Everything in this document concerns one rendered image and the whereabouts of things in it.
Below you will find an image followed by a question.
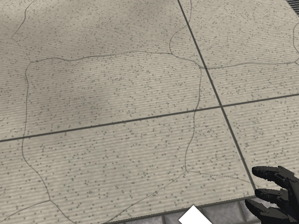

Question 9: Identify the robot right hand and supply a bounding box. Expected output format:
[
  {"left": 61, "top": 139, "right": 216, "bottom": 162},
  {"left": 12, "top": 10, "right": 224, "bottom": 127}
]
[{"left": 245, "top": 166, "right": 299, "bottom": 224}]

